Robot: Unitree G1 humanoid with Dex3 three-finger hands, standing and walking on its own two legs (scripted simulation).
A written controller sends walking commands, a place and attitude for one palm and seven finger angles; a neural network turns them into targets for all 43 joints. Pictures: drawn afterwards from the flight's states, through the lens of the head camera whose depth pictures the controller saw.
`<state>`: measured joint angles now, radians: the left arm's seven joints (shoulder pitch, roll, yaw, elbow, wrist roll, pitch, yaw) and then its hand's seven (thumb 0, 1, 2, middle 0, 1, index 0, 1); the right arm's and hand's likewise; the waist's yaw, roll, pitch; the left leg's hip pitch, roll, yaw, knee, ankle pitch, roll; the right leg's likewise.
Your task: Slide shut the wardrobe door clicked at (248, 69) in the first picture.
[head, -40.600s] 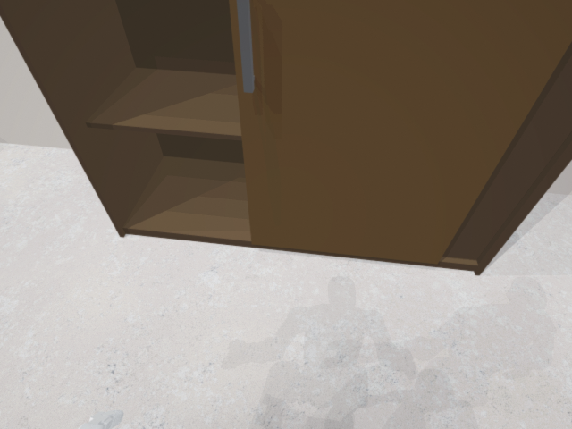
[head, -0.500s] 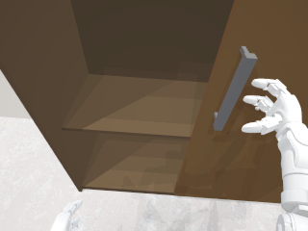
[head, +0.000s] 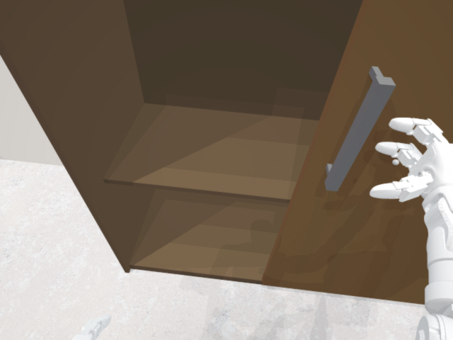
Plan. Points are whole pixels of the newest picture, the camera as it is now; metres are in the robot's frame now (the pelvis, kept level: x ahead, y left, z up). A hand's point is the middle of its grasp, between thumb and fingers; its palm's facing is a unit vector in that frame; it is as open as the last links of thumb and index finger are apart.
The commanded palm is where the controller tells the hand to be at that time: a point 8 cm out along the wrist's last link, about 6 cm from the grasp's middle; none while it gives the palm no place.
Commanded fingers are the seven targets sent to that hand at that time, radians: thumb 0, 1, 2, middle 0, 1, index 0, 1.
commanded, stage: move the hooked fingers beside the handle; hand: right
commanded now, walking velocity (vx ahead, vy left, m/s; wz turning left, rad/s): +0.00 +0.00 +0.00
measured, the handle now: (350, 135) +0.46 -0.17 +0.15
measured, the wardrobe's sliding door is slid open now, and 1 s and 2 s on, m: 0.59 0.59 0.59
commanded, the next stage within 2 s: feel for the door with the fingertips in 1.88 s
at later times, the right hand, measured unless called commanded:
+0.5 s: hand (401, 153) +0.41 -0.24 +0.17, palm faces +0.03 +1.00 +0.00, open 14.0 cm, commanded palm +0.38 -0.28 +0.16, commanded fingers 0.00 0.50 -0.30 0.30 1.20 0.30 1.20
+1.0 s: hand (388, 163) +0.40 -0.22 +0.15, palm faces +0.02 +1.00 -0.03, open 14.0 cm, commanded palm +0.38 -0.27 +0.17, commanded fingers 0.00 0.50 -0.30 0.30 1.20 0.30 1.20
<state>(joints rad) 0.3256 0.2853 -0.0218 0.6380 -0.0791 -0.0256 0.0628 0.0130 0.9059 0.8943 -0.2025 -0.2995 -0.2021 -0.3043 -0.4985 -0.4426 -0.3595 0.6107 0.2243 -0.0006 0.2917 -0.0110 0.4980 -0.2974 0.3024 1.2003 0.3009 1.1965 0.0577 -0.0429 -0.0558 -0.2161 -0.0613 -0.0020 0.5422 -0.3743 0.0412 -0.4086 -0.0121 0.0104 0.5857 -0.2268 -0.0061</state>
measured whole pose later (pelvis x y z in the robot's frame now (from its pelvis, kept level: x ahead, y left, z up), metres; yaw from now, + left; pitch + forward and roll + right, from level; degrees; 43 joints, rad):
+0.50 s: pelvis +0.00 -0.02 +0.00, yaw -1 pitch +3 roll +1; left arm 0.28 0.27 -0.04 0.64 -0.08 -0.06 0.06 0.01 0.90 0.89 -0.20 -0.30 -0.20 -0.30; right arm -0.61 -0.44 -0.32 0.68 0.22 0.03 0.29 -0.01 0.50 -0.30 0.30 1.20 0.30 1.20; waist 0.05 -0.03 -0.07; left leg -0.22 -0.04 0.00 0.54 -0.37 0.02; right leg -0.43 0.01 0.01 0.60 -0.23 -0.02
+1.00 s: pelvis +0.01 -0.02 +0.00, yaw -1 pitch +3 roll +1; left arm 0.28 0.27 -0.02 0.63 -0.08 -0.04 0.06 0.01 0.91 0.89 -0.20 -0.30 -0.20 -0.30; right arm -0.49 -0.38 -0.28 0.51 0.22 0.06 0.23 -0.01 0.50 -0.30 0.30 1.20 0.30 1.20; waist 0.04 -0.05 -0.05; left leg -0.21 -0.04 0.00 0.53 -0.38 0.02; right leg -0.41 0.01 0.01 0.59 -0.24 -0.03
